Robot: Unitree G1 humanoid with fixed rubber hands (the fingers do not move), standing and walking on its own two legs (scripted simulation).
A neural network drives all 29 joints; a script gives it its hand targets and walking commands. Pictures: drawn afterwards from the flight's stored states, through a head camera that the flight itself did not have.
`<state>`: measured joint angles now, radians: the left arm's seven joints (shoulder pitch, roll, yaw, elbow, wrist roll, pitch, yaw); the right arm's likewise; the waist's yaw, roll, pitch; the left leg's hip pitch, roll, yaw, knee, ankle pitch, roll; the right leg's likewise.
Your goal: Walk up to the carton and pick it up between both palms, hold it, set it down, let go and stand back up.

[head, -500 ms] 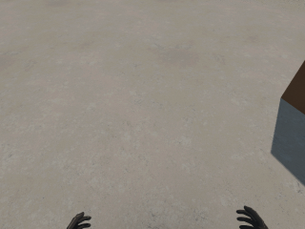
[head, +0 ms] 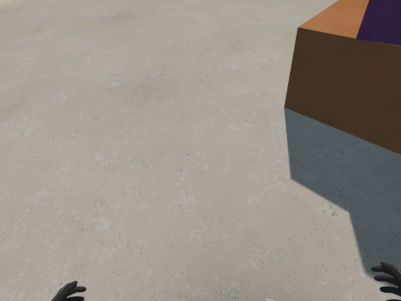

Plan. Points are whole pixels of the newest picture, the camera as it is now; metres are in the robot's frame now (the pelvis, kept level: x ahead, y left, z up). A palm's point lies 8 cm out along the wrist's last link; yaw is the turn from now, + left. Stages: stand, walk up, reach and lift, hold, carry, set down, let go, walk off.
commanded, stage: walk up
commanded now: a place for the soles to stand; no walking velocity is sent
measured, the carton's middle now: (392, 8) +1.39 -0.89 -0.01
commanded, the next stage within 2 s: none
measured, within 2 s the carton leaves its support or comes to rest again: neither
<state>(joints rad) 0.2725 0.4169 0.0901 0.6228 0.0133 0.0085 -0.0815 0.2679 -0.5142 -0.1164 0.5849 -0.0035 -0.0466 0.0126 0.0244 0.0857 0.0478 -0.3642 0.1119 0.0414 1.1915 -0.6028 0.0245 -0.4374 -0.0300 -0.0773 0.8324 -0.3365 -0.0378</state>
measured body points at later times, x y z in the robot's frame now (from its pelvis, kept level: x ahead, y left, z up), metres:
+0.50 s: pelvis +0.19 -0.08 +0.01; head +0.20 -0.09 +0.46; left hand +0.47 +0.13 -0.04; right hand +0.12 -0.43 -0.04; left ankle +0.15 +0.09 -0.70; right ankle +0.25 -0.27 -0.69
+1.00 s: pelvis +0.39 -0.20 -0.01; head +0.39 -0.20 +0.44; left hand +0.68 +0.00 -0.07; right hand +0.32 -0.53 -0.07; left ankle +0.46 -0.08 -0.70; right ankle +0.35 -0.30 -0.65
